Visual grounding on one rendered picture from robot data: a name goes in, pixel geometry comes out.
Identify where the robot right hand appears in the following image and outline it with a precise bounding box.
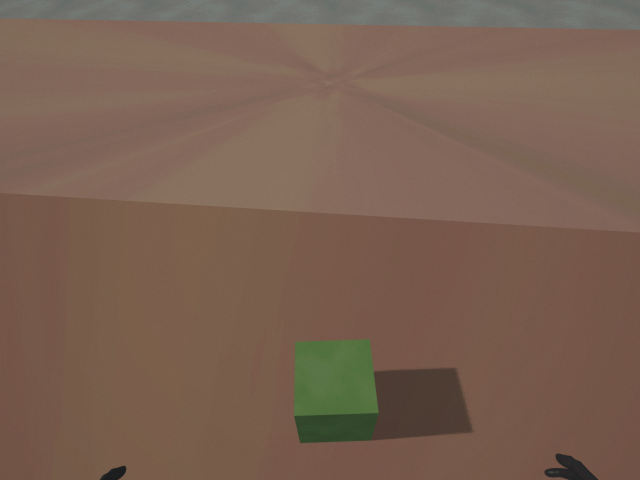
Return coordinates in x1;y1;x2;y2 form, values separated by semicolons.
545;454;598;480

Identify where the carton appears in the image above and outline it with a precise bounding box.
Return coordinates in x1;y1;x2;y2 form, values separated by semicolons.
294;339;379;443

